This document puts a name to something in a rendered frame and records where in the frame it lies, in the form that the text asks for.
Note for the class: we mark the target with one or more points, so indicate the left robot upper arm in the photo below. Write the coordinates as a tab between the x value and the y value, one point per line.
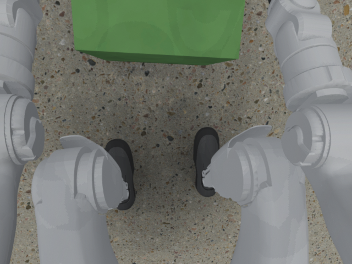
22	138

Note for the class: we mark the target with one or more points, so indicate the right robot forearm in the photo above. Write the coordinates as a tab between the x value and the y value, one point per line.
308	57

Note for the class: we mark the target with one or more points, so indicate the left robot forearm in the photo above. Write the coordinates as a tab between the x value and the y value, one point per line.
18	23

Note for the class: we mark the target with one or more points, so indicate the carton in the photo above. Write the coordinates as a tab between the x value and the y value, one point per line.
190	32

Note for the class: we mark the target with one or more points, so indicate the right robot upper arm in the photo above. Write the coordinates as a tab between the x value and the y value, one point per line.
318	138

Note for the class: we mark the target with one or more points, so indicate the robot left thigh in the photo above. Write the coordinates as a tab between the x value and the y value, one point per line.
78	184

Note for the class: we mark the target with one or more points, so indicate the robot right foot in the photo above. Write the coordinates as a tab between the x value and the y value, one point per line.
206	144

